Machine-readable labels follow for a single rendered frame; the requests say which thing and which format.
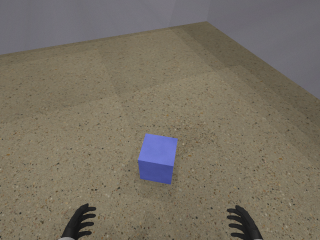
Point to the left robot hand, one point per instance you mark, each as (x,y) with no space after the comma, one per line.
(74,225)

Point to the right robot hand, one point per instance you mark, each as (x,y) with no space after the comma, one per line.
(248,227)

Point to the carton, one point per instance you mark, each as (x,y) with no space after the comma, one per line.
(156,158)

